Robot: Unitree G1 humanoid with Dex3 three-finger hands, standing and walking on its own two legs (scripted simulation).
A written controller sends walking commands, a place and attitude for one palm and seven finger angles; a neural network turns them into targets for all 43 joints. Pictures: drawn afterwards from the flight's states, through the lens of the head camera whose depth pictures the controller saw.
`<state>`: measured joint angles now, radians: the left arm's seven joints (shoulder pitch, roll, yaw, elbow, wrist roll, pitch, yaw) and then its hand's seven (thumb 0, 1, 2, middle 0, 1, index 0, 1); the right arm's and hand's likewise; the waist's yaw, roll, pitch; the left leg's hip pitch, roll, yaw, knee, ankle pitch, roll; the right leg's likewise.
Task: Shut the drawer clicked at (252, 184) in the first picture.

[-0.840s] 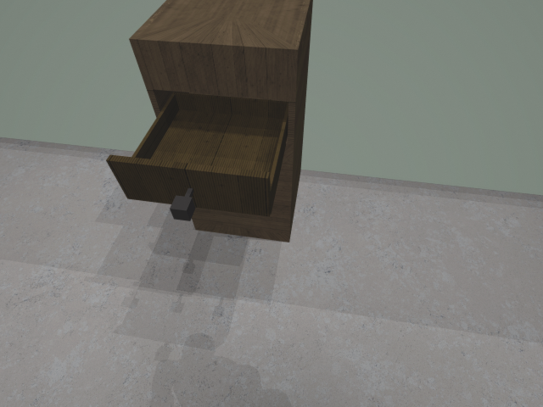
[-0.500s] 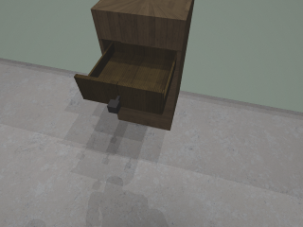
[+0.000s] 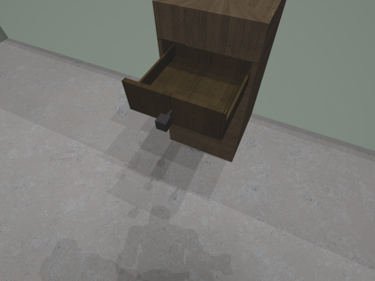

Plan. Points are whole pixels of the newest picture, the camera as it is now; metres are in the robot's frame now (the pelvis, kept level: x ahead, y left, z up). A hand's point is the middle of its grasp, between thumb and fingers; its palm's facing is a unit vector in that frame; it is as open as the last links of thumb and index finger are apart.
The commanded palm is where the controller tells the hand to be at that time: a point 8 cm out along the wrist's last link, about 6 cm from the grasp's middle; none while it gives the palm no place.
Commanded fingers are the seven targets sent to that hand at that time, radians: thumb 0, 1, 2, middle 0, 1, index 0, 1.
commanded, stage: stand and wait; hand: left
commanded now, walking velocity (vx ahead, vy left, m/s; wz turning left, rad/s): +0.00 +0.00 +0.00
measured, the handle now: (166, 118) +0.62 +0.11 -0.12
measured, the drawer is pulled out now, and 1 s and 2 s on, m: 0.30 0.30 0.30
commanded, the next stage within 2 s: look at it before walking up in 0.30 s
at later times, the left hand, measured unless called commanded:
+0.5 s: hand out of the picture +0.06 +0.20 -0.16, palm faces +0.02 -0.96 -0.28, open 7.4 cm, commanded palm none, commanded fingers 0.00 0.90 0.90 -0.20 -0.30 -0.20 -0.30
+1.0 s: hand out of the picture +0.08 +0.21 -0.15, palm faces -0.02 -0.96 -0.28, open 7.4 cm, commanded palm none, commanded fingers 0.00 0.90 0.90 -0.20 -0.30 -0.20 -0.30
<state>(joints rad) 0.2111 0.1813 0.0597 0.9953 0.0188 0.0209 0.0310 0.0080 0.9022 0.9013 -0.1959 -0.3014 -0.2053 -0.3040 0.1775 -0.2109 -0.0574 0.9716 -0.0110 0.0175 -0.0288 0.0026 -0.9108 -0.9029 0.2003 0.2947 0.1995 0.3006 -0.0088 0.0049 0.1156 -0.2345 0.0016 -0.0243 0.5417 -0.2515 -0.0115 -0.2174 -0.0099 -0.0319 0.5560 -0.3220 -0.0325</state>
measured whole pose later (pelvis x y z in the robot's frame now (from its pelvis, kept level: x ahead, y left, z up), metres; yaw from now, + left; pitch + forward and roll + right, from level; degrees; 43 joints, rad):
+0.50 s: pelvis +0.01 -0.01 +0.01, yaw +0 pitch -1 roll +0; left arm 0.15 0.21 0.04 1.10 0.01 0.00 0.02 0.01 0.90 0.90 -0.20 -0.30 -0.21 -0.30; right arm 0.19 -0.21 -0.02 1.11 -0.02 0.01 -0.04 0.00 -0.91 -0.90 0.20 0.30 0.20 0.30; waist -0.01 0.03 0.10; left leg -0.12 0.05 -0.03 0.36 -0.21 -0.06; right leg -0.11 0.04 -0.04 0.37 -0.24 -0.05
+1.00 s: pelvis +0.01 +0.00 +0.01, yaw -2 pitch -1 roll +0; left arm 0.14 0.24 0.04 1.11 0.01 -0.01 0.02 0.01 0.90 0.90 -0.20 -0.30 -0.21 -0.30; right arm 0.18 -0.23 -0.01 1.13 -0.02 0.00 -0.03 0.00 -0.91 -0.90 0.20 0.30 0.20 0.30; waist -0.02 0.01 0.08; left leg -0.10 0.04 -0.01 0.32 -0.20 -0.05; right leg -0.09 0.03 -0.01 0.33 -0.22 -0.04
